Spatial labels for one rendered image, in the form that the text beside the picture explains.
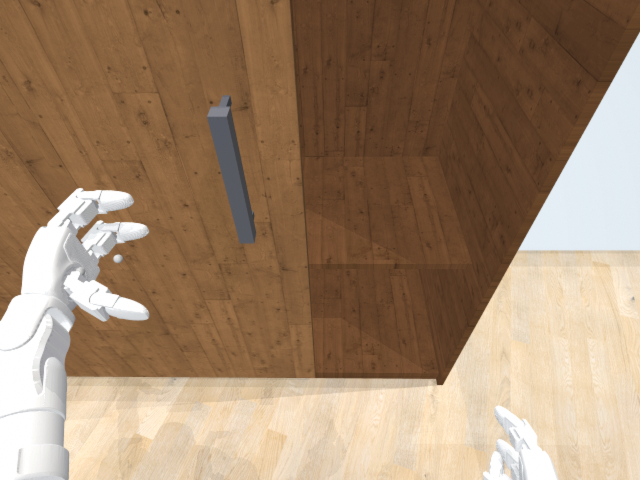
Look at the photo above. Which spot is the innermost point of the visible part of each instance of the handle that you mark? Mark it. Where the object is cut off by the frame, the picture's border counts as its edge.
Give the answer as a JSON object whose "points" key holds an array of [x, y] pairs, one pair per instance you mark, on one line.
{"points": [[225, 141]]}

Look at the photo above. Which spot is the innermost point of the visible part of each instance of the robot right hand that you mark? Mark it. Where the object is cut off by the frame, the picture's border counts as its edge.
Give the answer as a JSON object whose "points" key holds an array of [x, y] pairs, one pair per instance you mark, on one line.
{"points": [[531, 463]]}

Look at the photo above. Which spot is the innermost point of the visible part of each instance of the robot left hand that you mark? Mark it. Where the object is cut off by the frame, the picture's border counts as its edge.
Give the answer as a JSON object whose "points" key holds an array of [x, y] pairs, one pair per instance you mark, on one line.
{"points": [[55, 253]]}

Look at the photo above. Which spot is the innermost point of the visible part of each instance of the wardrobe door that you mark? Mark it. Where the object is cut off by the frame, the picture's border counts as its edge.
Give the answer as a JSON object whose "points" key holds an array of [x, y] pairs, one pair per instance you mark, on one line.
{"points": [[114, 95]]}

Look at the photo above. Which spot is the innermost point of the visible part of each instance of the left robot forearm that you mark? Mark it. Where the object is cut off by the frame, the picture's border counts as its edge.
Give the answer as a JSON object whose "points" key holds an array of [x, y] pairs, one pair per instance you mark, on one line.
{"points": [[34, 340]]}

